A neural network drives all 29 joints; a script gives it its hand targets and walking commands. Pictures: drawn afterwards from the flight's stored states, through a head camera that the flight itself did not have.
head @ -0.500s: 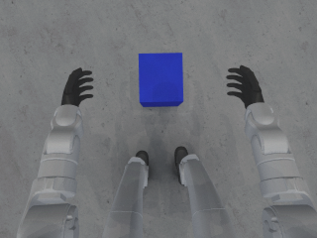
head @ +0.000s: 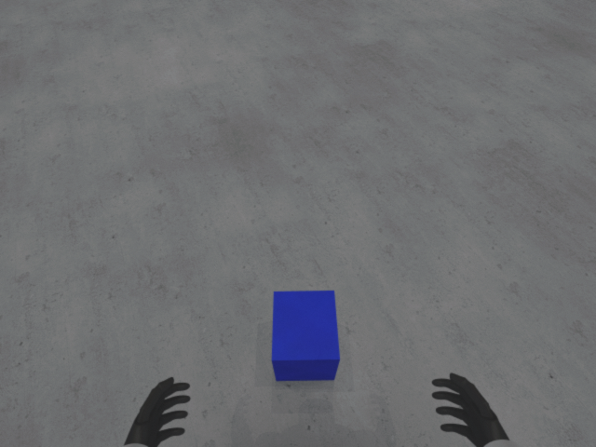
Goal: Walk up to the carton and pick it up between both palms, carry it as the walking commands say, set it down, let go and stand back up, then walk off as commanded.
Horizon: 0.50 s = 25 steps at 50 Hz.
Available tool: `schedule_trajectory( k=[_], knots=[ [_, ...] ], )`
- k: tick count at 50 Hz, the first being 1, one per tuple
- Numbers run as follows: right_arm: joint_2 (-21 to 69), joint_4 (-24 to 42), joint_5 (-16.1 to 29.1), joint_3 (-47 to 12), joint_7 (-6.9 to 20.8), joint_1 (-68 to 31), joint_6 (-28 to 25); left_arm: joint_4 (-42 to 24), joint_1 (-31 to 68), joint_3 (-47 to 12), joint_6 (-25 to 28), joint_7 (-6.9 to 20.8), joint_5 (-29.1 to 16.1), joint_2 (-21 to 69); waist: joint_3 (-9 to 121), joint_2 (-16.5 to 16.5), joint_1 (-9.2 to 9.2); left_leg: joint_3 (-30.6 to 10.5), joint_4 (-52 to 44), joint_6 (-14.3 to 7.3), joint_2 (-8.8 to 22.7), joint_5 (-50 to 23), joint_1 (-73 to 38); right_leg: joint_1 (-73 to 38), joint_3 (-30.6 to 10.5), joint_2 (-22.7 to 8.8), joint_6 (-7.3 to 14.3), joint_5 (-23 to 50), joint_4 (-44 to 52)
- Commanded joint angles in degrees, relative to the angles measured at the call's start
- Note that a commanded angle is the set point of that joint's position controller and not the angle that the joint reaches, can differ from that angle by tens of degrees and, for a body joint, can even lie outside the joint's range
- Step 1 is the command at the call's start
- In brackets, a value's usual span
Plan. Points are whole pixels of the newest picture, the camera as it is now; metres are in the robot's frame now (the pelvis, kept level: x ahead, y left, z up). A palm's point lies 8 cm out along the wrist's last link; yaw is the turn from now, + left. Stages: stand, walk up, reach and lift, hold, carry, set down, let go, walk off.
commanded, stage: let go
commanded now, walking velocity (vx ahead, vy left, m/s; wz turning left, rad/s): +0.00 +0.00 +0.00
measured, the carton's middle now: (304, 336) +0.51 +0.00 -0.66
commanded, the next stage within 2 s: stand in 0.44 s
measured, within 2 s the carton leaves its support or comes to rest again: neither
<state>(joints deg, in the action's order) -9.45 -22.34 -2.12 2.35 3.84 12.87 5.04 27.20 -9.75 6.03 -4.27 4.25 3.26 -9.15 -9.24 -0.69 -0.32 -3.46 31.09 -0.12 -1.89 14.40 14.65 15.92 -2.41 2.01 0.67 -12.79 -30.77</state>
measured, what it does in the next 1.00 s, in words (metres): stands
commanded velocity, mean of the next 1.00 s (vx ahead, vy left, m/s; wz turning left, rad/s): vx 0.00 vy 0.00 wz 0.00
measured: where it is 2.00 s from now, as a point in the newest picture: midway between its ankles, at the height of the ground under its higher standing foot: outside the picture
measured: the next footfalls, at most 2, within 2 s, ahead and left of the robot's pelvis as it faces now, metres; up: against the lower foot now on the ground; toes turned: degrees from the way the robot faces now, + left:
right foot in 1.84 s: -0.11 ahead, -0.14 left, +0.00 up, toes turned -1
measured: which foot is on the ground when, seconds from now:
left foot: down 0.00-1.00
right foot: down 0.00-1.00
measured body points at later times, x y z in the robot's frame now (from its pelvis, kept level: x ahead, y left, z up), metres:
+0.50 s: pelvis +0.04 +0.01 +0.00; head +0.06 +0.02 +0.45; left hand +0.21 +0.24 -0.09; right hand +0.20 -0.22 -0.08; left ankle +0.03 +0.12 -0.73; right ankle +0.04 -0.11 -0.73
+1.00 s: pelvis +0.04 +0.01 +0.00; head -0.01 +0.02 +0.45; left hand +0.14 +0.28 -0.11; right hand +0.13 -0.26 -0.11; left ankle +0.03 +0.12 -0.73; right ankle +0.04 -0.11 -0.73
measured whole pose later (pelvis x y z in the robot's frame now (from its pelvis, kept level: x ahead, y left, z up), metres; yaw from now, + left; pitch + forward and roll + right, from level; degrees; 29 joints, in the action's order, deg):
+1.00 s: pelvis +0.04 +0.01 +0.00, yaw +0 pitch -4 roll +0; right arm -13.9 -46.3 -1.0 3.7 -0.7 18.4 -1.7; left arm 47.3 -15.8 4.2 0.8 -1.2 1.5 -14.0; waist 4.3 -0.1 -0.4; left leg -1.9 32.0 -1.4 -2.1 18.8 9.4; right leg 10.6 -2.1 1.0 -0.2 -17.2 -31.6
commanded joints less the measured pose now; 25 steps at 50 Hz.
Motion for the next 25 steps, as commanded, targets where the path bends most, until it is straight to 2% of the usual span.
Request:
schedule_trajectory(
  k=[1,2,3,5,6,7,8,9,10,11,12,13,15,16,17,18,19,20,21,22,23,24,25],
  knots=[
    [-9.3,14.1,-0.3,4.0,-0.1,-8.6,-1.2,-14.4,8.4,-0.5,1.1,0.4,-1.9,-8.5,6.1,-2.5,0.49,4.5,-9.1,-0.2,-0.5,7.1,-4.8,-7.4,1.3,-1.6,-0.3,-10.0,9.6],
    [-8.4,14.5,0.6,2.9,0.3,-7.7,-1.0,-16.8,8.7,-0.3,1.1,0.4,-1.5,-9.1,6.4,1.9,0.91,3.7,-10.4,-1.0,0.4,8.2,-4.2,-9.9,1.5,-1.1,0.0,-9.1,8.2],
    [-8.4,13.4,0.0,3.0,0.1,-6.1,-0.4,-15.1,6.7,-0.8,0.5,0.6,-2.7,-8.9,5.2,-2.2,0.44,3.6,-9.8,-0.9,0.0,6.4,-4.7,-9.7,1.5,-1.0,-0.3,-8.5,8.7],
    [-8.6,13.7,0.2,2.7,0.4,-5.0,0.0,-16.9,7.1,-1.8,0.2,0.6,-1.9,-9.4,5.6,2.5,0.21,3.3,-10.9,-0.5,0.8,7.0,-4.3,-12.5,2.3,0.2,-0.2,-6.1,8.0],
    [-8.7,13.5,-0.1,3.0,0.5,-5.8,0.6,-16.5,6.6,-1.8,-0.2,0.7,-1.9,-9.4,6.0,1.7,0.81,3.5,-10.8,-0.5,0.9,7.9,-3.5,-14.5,2.4,0.2,-0.4,-6.1,7.2],
    [-9.2,12.0,0.7,1.7,0.8,-4.5,1.0,-15.5,5.7,-1.6,-0.6,0.4,-1.8,-9.3,3.9,2.2,0.20,4.0,-10.6,-0.2,1.2,8.1,-3.9,-12.9,2.4,-0.2,-0.3,-6.6,7.9],
    [-8.9,12.6,0.4,2.4,0.8,-5.4,1.5,-15.4,4.0,-1.6,-1.3,0.4,-1.7,-8.9,4.3,1.0,0.62,3.6,-10.3,-0.3,0.8,6.4,-4.9,-12.8,2.9,0.0,-0.4,-5.3,7.7],
    [-9.0,8.3,0.9,2.2,0.9,-1.9,2.4,-13.6,3.9,-2.0,-2.2,0.4,-1.7,-9.0,0.7,2.2,-0.51,3.9,-11.2,-0.5,1.6,8.3,-3.2,-12.4,3.0,0.5,-0.6,-5.8,7.8],
    [-8.0,8.6,0.5,3.1,0.9,-2.9,2.8,-14.0,3.9,-1.4,-2.4,0.3,-1.1,-9.0,2.1,1.7,-0.66,3.6,-10.6,-0.6,1.3,7.8,-3.8,-14.1,2.7,0.3,-0.5,-4.3,7.4],
    [-8.4,8.8,0.3,2.4,0.3,-3.4,3.2,-13.0,3.4,-1.6,-2.7,0.5,-1.0,-8.7,0.4,0.2,0.25,3.5,-11.5,-1.0,1.6,6.6,-3.7,-13.1,2.8,0.6,-0.7,-4.5,7.4],
    [-8.1,9.2,0.8,2.1,0.5,-4.3,3.1,-13.0,4.3,-2.5,-2.9,0.4,-0.8,-8.2,1.6,3.7,-0.26,3.7,-11.2,-0.6,1.5,6.4,-3.3,-13.0,2.6,0.7,-0.4,-3.5,7.4],
    [-8.0,8.7,0.5,2.9,0.7,-3.7,3.6,-12.9,2.7,-1.1,-3.3,0.2,-0.4,-8.6,0.8,1.3,-0.45,3.4,-10.2,-0.2,1.7,4.1,-4.7,-13.9,2.8,0.1,-0.8,-2.5,7.6],
    [-7.8,8.7,1.1,1.5,0.2,-5.1,4.4,-11.4,1.3,-0.3,-3.0,-0.8,0.3,-8.8,3.0,1.9,0.36,3.2,-9.4,0.0,1.2,-0.9,-5.9,-14.1,1.9,-0.2,-1.1,0.7,7.1],
    [-7.4,7.7,0.6,1.7,0.1,-5.1,4.7,-11.3,1.1,0.1,-2.7,-1.2,0.2,-8.5,2.7,2.8,-0.13,3.1,-9.5,0.2,1.2,-2.3,-5.4,-13.9,2.3,0.1,-0.9,0.8,6.1],
    [-7.9,10.0,-0.2,2.0,-0.2,-5.5,4.5,-10.4,0.2,-0.6,-2.7,-1.2,0.7,-7.2,7.1,-0.3,0.68,3.7,-8.4,0.0,1.2,-5.6,-7.7,-15.0,1.4,0.1,-0.9,4.1,6.2],
    [-7.1,9.5,0.4,1.9,-0.8,-3.9,5.0,-9.5,-1.5,-0.5,-2.9,-1.5,0.7,-7.1,7.1,1.4,-0.27,3.1,-7.0,0.3,0.9,-9.6,-9.7,-14.6,1.7,0.0,-1.1,6.8,5.7],
    [-7.0,8.4,0.6,1.8,-1.0,-4.6,5.3,-11.6,-0.7,0.3,-2.4,-2.2,1.4,-8.3,6.9,3.6,0.32,2.9,-6.8,0.4,1.3,-12.0,-9.0,-14.3,1.6,0.4,-1.2,7.7,4.7],
    [-7.3,8.7,-0.3,2.5,-1.3,-3.6,4.8,-9.9,-1.3,-0.4,-2.2,-1.9,0.5,-7.3,9.1,0.9,-0.61,2.6,-6.4,0.3,1.3,-12.8,-10.2,-13.8,1.4,0.4,-1.4,8.4,4.6],
    [-16.3,-0.1,1.2,9.3,-1.5,-2.6,0.6,-1.1,1.5,1.4,-0.4,-2.3,-4.3,-14.4,24.9,1.8,2.06,2.4,-1.1,-1.8,4.4,-18.3,-10.3,-11.0,2.3,-2.8,-1.3,16.4,2.3],
    [-17.4,-0.8,2.0,6.8,-1.6,-3.7,-2.2,-1.7,4.2,1.3,1.3,-2.7,-2.5,-15.0,26.6,3.0,0.50,1.2,-1.4,-1.3,3.9,-22.7,-10.6,-13.2,0.5,-4.0,-0.9,18.9,1.5],
    [-15.0,-2.1,2.6,4.8,-1.5,-3.2,-3.8,-0.4,2.8,1.3,2.5,-3.3,-1.8,-15.0,27.0,0.3,0.68,-0.3,0.2,-1.1,3.6,-23.4,-10.5,-14.0,0.1,-4.3,-0.6,23.0,1.0],
    [-15.6,-3.2,2.3,3.9,-2.1,-4.2,-4.8,-0.7,3.2,1.1,3.3,-3.4,-2.2,-14.2,26.2,1.6,1.04,0.2,0.4,-0.5,3.4,-22.0,-9.7,-13.5,-0.6,-4.7,-0.3,22.5,1.2],
    [-13.2,-5.0,1.7,3.8,-2.6,-4.8,-5.4,2.2,1.8,0.9,4.1,-3.5,-2.5,-13.2,23.6,3.1,0.61,0.3,-0.3,-0.5,3.7,-23.4,-9.2,-12.8,-1.5,-5.0,1.2,23.4,0.2]
  ],
)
